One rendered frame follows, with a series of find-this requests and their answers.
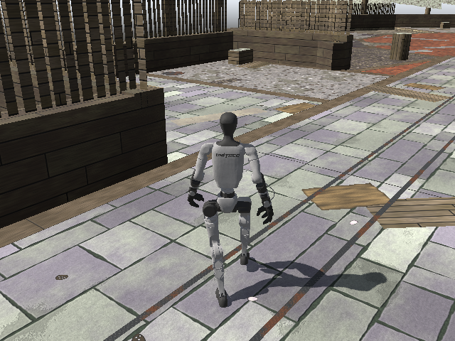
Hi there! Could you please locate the humanoid robot torso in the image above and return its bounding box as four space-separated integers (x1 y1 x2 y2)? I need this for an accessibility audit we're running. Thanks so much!
212 140 245 213

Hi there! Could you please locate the robot right upper arm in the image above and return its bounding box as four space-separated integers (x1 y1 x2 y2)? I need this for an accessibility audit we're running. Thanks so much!
243 144 262 184

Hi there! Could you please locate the robot right foot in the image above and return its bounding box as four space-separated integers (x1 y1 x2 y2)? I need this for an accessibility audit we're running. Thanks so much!
240 251 250 265

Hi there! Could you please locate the robot left upper arm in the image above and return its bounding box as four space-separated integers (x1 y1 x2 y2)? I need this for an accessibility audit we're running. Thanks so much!
193 143 213 181

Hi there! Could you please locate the robot right forearm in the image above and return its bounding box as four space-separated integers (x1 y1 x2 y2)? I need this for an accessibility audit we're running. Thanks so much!
256 173 272 207

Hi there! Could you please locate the robot left forearm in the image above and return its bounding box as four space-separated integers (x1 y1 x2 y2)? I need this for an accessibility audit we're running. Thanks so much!
188 170 200 196

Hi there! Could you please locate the robot right hand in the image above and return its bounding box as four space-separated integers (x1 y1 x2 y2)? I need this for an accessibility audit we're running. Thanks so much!
257 205 274 224

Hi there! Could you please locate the robot left hand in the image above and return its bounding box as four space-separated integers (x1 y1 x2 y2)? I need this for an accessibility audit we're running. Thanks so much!
187 193 204 207

